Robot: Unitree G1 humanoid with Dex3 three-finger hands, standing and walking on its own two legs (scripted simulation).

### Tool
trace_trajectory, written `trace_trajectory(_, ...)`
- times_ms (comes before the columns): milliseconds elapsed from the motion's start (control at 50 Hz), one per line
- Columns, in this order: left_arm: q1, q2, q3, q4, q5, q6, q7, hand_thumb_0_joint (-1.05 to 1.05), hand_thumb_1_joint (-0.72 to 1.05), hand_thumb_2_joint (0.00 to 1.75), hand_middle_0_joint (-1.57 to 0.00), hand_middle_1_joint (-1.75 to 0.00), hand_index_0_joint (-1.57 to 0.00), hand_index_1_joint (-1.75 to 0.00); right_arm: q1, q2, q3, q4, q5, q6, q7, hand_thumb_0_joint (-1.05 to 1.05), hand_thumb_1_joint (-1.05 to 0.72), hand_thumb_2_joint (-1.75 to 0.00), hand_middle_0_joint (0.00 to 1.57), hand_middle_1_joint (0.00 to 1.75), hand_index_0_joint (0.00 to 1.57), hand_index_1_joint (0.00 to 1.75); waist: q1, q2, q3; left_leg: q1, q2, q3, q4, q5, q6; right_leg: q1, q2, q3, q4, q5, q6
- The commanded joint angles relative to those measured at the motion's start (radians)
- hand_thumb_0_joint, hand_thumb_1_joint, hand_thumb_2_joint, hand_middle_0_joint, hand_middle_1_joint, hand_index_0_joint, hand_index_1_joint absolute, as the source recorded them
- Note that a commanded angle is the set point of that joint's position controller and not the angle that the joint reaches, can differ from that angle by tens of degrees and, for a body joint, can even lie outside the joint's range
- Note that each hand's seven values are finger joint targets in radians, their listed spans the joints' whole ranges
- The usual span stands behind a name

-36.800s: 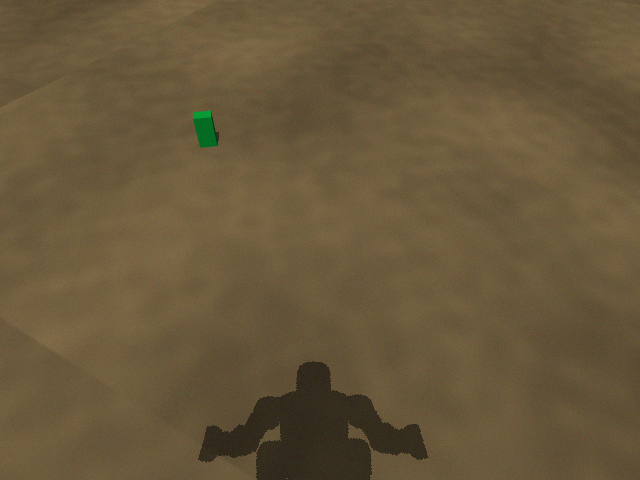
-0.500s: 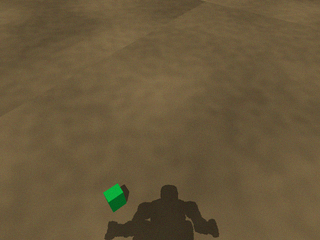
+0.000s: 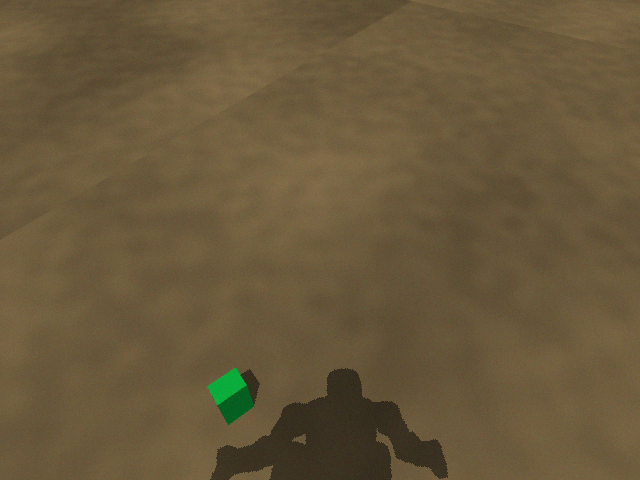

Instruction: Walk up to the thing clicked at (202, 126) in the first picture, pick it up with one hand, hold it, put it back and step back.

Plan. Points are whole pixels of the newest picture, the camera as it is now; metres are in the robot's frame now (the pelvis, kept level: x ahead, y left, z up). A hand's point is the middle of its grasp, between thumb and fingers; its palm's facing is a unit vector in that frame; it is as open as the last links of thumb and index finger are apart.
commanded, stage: stand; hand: left
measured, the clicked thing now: (231, 397) +0.46 +0.25 -0.69
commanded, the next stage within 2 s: step back in 1.12 s
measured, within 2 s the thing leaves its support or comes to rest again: neither
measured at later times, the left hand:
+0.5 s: hand out of the picture +0.10 +0.25 -0.15, palm faces -0.02 -0.94 -0.34, open 7.4 cm
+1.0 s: hand out of the picture +0.09 +0.25 -0.15, palm faces -0.02 -0.94 -0.34, open 7.4 cm
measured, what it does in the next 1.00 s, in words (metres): stands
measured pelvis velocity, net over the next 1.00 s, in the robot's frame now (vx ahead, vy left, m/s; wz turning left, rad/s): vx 0.02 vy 0.00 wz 0.00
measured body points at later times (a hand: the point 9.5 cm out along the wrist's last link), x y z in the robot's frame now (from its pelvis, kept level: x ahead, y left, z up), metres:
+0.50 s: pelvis +0.02 +0.00 +0.00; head +0.03 +0.00 +0.45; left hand +0.10 +0.30 -0.13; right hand +0.09 -0.30 -0.14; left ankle +0.03 +0.14 -0.74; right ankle +0.02 -0.14 -0.74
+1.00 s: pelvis +0.02 +0.00 +0.00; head +0.03 +0.00 +0.45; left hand +0.09 +0.30 -0.13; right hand +0.09 -0.30 -0.13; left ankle +0.03 +0.14 -0.74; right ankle +0.02 -0.14 -0.74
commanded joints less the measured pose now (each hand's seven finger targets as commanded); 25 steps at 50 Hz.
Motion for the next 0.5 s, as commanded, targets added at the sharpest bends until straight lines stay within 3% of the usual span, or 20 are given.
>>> trace_trajectory(0,-0.043,0.215,0.036,-0.047,-0.005,-0.016,0.014,0.00,0.90,0.90,-0.20,-0.30,-0.20,-0.30,-0.035,-0.192,-0.034,-0.056,-0.001,-0.023,-0.013,0.00,-0.90,-0.90,0.20,0.30,0.20,0.30,0.002,0.000,-0.014,-0.032,0.073,-0.076,-0.098,-0.064,0.043,-0.013,-0.079,0.099,-0.117,-0.074,-0.037)
trace_trajectory(100,-0.052,0.210,0.037,-0.041,-0.009,-0.024,0.014,0.00,0.90,0.90,-0.20,-0.30,-0.20,-0.30,-0.035,-0.193,-0.028,-0.050,0.000,-0.031,-0.016,0.00,-0.90,-0.90,0.20,0.30,0.20,0.30,0.005,-0.013,-0.074,0.014,0.087,-0.071,-0.087,0.072,0.047,0.039,-0.092,0.099,-0.103,0.075,-0.037)
trace_trajectory(240,-0.065,0.207,0.037,-0.032,-0.010,-0.021,0.013,0.00,0.90,0.90,-0.20,-0.30,-0.20,-0.30,-0.042,-0.198,-0.024,-0.040,0.001,-0.034,-0.020,0.00,-0.90,-0.90,0.20,0.30,0.20,0.30,0.004,-0.013,-0.073,0.035,0.091,-0.064,-0.096,0.123,0.043,0.048,-0.088,0.087,-0.109,0.118,-0.030)
trace_trajectory(280,-0.065,0.204,0.037,-0.028,-0.009,-0.018,0.011,0.00,0.90,0.90,-0.20,-0.30,-0.20,-0.30,-0.040,-0.205,-0.024,-0.036,0.004,-0.033,-0.019,0.00,-0.90,-0.90,0.20,0.30,0.20,0.30,0.003,-0.001,-0.057,0.024,0.089,-0.066,-0.113,0.071,0.039,0.044,-0.084,0.086,-0.118,0.073,-0.029)
trace_trajectory(380,-0.078,0.202,0.036,-0.033,-0.008,-0.022,0.011,0.00,0.90,0.90,-0.20,-0.30,-0.20,-0.30,-0.054,-0.205,-0.025,-0.035,0.004,-0.035,-0.020,0.00,-0.90,-0.90,0.20,0.30,0.20,0.30,0.002,-0.016,-0.077,0.058,0.098,-0.064,-0.103,0.164,0.036,0.047,-0.087,0.084,-0.119,0.138,-0.027)
trace_trajectory(480,-0.081,0.205,0.037,-0.031,-0.009,-0.021,0.011,0.00,0.90,0.90,-0.20,-0.30,-0.20,-0.30,-0.059,-0.201,-0.025,-0.034,0.004,-0.033,-0.018,0.00,-0.90,-0.90,0.20,0.30,0.20,0.30,-0.002,-0.011,-0.063,0.038,0.093,-0.061,-0.122,0.112,0.033,0.048,-0.085,0.079,-0.132,0.097,-0.025)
